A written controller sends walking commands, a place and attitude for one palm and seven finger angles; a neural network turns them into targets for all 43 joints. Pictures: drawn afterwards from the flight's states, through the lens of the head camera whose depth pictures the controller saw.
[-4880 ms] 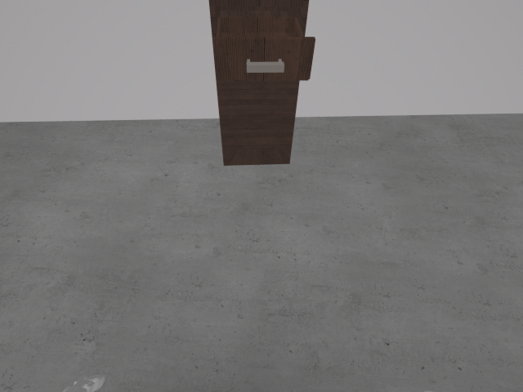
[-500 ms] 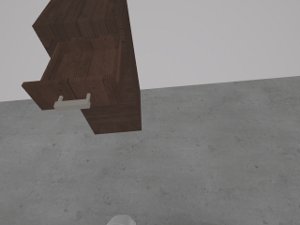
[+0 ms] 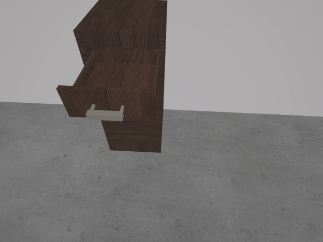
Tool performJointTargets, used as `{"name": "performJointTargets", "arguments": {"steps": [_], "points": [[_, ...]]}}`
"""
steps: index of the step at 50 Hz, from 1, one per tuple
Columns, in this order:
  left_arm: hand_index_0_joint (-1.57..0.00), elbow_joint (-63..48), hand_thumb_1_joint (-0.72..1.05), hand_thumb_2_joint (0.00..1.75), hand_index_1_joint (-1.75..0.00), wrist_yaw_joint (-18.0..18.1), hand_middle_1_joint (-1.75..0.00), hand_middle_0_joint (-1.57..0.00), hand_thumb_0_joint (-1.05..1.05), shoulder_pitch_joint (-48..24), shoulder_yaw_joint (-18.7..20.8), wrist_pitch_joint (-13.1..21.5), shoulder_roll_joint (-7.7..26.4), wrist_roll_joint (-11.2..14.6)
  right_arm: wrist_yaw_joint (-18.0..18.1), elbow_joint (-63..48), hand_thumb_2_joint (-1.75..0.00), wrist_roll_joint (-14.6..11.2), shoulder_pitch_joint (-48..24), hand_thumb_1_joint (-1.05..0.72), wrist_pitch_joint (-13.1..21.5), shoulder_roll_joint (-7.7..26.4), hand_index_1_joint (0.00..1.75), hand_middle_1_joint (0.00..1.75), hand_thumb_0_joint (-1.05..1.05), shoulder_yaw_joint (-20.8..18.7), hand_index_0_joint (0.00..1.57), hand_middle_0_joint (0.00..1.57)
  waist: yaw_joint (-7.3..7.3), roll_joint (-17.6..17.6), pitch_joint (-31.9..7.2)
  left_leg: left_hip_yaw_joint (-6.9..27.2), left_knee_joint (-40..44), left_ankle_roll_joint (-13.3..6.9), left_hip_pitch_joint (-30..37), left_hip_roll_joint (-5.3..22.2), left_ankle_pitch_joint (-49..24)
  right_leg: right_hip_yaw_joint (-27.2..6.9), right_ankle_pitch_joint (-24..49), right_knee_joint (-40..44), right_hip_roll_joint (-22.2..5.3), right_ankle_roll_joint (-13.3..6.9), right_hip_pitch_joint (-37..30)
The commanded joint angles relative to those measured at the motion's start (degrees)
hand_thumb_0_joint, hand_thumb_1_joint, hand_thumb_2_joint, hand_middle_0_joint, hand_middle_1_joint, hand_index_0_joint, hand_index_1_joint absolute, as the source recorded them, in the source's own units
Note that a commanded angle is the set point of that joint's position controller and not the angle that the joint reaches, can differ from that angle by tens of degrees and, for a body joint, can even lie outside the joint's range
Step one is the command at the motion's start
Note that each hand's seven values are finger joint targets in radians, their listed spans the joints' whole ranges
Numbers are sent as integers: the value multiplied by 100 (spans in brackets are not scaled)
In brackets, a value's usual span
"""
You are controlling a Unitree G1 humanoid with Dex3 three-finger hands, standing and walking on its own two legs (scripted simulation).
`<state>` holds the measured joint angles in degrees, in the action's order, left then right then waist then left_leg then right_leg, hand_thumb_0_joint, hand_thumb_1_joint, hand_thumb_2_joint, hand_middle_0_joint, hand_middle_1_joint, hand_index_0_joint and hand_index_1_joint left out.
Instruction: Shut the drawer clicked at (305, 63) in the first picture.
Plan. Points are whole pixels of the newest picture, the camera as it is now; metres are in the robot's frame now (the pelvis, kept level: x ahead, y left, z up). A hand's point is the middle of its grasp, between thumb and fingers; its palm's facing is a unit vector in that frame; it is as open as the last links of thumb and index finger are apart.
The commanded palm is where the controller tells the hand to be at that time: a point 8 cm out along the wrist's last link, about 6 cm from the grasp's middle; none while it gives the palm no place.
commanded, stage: take the last steps up to it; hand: left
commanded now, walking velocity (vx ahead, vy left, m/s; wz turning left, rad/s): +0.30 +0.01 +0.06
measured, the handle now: (106, 111) +0.54 +0.23 -0.02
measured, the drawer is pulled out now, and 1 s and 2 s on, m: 0.30 0.30 0.30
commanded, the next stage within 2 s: come to a stop and stand still in 0.62 s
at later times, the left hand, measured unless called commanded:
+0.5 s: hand out of the picture +0.04 +0.15 -0.17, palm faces +0.16 -0.98 -0.15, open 7.4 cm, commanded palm none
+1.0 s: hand (96, 186) +0.32 +0.24 -0.17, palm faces +0.04 -0.97 -0.23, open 7.4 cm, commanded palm none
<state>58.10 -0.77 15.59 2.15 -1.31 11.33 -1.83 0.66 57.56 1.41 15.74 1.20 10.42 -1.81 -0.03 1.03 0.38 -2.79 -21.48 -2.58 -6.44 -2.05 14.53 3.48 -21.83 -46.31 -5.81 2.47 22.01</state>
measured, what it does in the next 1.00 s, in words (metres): walks ahead: right foot, then left foot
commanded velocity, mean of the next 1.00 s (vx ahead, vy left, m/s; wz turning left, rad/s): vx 0.09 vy -0.02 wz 0.02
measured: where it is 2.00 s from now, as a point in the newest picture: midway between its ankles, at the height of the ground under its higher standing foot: outside the picture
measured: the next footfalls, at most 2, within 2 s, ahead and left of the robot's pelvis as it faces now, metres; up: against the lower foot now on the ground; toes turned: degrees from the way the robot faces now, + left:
right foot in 0.08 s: +0.08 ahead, -0.12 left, +0.00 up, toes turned -6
left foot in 0.58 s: +0.29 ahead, +0.15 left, +0.00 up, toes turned +10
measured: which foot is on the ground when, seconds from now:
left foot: down 0.00-0.10, up 0.12-0.56, down 0.58-1.00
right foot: up 0.00-0.06, down 0.08-0.58, up 0.60-1.00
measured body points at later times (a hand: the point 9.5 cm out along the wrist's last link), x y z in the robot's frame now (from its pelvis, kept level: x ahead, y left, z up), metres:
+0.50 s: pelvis +0.13 +0.01 +0.00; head +0.15 +0.01 +0.45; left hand +0.04 +0.20 -0.15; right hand +0.20 -0.22 -0.16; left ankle +0.23 +0.15 -0.71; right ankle +0.04 -0.12 -0.74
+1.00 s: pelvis +0.25 +0.05 +0.00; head +0.26 +0.05 +0.45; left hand +0.32 +0.29 -0.15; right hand +0.27 -0.17 -0.16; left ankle +0.25 +0.15 -0.74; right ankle +0.27 -0.06 -0.71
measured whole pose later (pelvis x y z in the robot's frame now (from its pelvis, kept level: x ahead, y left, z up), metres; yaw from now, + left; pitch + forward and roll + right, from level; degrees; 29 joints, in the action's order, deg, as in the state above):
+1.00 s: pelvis +0.25 +0.05 +0.00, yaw +1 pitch -1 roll +1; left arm 57.5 1.9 9.5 2.8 -2.3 10.5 -1.3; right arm 2.4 61.3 1.4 13.9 0.2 7.5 -1.6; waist 1.0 1.7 3.1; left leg -9.9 -25.0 -2.5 -10.0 0.2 13.6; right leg 2.2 -20.4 -46.3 -3.1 1.3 22.3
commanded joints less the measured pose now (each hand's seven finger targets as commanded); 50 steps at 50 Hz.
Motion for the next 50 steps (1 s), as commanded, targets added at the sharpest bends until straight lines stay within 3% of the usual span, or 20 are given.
{"name": "performJointTargets", "arguments": {"steps": [1,3,4,5,6,7,11,13,19,24,26,27,28,29,30,32,34,38,42,50], "points": [[-20,-396,90,90,-30,-11,-30,-20,0,-156,87,243,276,19,35,-50,-90,1,296,-90,66,887,30,30,0,-227,20,20,49,-695,406,1439,757,-775,-485,1475,671,213,116,1198,266,-52,-384],[-20,-123,90,90,-30,20,-30,-20,0,544,142,315,352,10,33,5,-90,-39,180,-90,74,725,30,30,0,-185,20,20,-305,-313,261,1045,-118,-431,-1299,1058,1051,115,653,2123,255,-111,-1782],[-20,44,90,90,-30,67,-30,-20,0,1044,225,388,714,-28,9,-25,-90,-85,204,-90,103,460,30,30,0,-127,20,20,-524,522,87,474,-1331,-156,-2208,557,1345,-961,-286,2657,-569,-353,-2686],[-20,144,90,90,-30,109,-30,-20,0,1560,337,404,1243,-19,-31,-260,-90,-83,32,-90,125,262,30,30,0,-83,20,20,-736,1864,140,-146,-2810,60,-3228,68,1861,-2911,-1049,3592,-1860,-943,-3072],[-20,161,90,90,-30,157,-30,-20,0,1653,317,371,1208,61,-60,-353,-90,-2,-217,-90,86,599,30,30,0,-172,20,20,-733,1169,342,241,-3590,67,-3344,335,1800,-3176,-1473,3968,-2171,-1213,-2596],[-20,137,90,90,-30,173,-30,-20,0,1309,305,431,1020,79,-96,-235,-90,13,-225,-90,73,625,30,30,0,-226,20,20,-583,1325,608,420,-3973,29,-3307,573,1187,-2859,-1673,4044,-1876,-1139,-2049],[-20,52,90,90,-30,190,-30,-20,0,744,135,526,338,82,-170,122,-90,13,143,-90,-25,240,30,30,0,-223,20,20,-93,217,800,246,-4078,227,-2825,816,15,-1197,152,3933,-1235,-917,-1298],[-20,106,90,90,-30,182,-30,-20,0,794,86,576,290,87,-184,166,-90,10,275,-90,-74,137,30,30,0,-206,20,20,6,446,816,113,-3901,339,-2802,841,-332,-630,905,3940,-1034,-838,-1227],[-20,374,90,90,-30,192,-30,-20,0,1177,101,648,401,64,-249,-88,-90,-30,-396,-90,-20,142,30,30,0,-189,20,20,-129,615,726,-142,-2815,392,-3024,877,-605,-223,2119,3731,-1016,-968,-1861],[-20,504,90,90,-30,228,-30,-20,0,1223,151,573,509,11,-285,-234,-90,-50,-785,-90,71,39,30,30,0,-148,20,20,-199,828,758,-321,-1700,188,-2125,663,-297,-132,2427,3324,-1077,-909,-1708],[-20,525,90,90,-30,228,-30,-20,0,1113,175,528,550,15,-236,-86,-90,-35,-277,-90,125,186,30,30,0,-175,20,20,68,834,537,-424,-1160,111,-1169,494,-358,30,2652,2633,-962,-790,-1507],[-20,525,90,90,-30,227,-30,-20,0,1107,164,509,472,40,-191,113,-90,2,342,-90,164,361,30,30,0,-208,20,20,313,401,205,-416,-763,74,-284,376,-592,243,2858,1686,-713,-679,-1322],[-20,510,90,90,-30,208,-30,-20,0,1319,140,494,274,85,-114,282,-90,57,1096,-90,218,816,30,30,0,-301,20,20,533,-540,-512,280,-574,-112,915,1051,-1120,504,1923,373,-290,-469,-777],[-20,435,90,90,-30,167,-30,-20,0,1570,77,480,-42,154,-30,363,-90,46,1498,-90,226,1392,30,30,0,-422,20,20,520,-1987,-1057,2181,-76,-643,1901,2458,-1816,657,-1034,-1238,450,-249,542],[-20,303,90,90,-30,201,-30,-20,0,1280,84,465,67,108,18,375,-90,-29,1573,-90,153,1409,30,30,0,-388,20,20,560,-1612,-1077,2478,309,-904,1722,2701,-1839,31,-1364,-2120,413,-376,845],[-20,278,90,90,-30,197,-30,-20,0,809,84,429,-2,81,50,172,-90,-38,663,-90,185,958,30,30,0,-295,20,20,322,-1117,-313,1800,592,-830,371,2457,-1266,-162,-637,-2697,11,-374,986],[-20,384,90,90,-30,127,-30,-20,0,717,106,356,-49,47,72,102,-90,-40,237,-90,262,443,30,30,0,-123,20,20,89,-859,278,983,800,-627,-468,2014,-1788,-248,97,-2388,-162,-275,711],[-20,501,90,90,-30,201,-30,-20,0,1011,52,169,-235,83,140,106,-90,-59,64,-90,319,238,30,30,0,-51,20,20,-207,-351,-23,244,702,-548,-684,1827,-3694,-303,501,-1469,-91,-97,76],[-20,324,90,90,-30,266,-30,-20,0,725,46,-10,-90,73,210,110,-90,-49,-55,-90,169,453,30,30,0,-54,20,20,-184,-459,-18,183,432,-563,-453,1967,-4476,-251,565,-537,71,-34,-78],[-20,-274,90,90,-30,284,-30,-20,0,-121,152,-136,197,75,238,139,-90,17,19,-90,-128,768,30,30,0,-277,20,20,42,-1065,216,522,55,-693,-189,2112,-4112,-230,-55,289,244,-183,-125]]}}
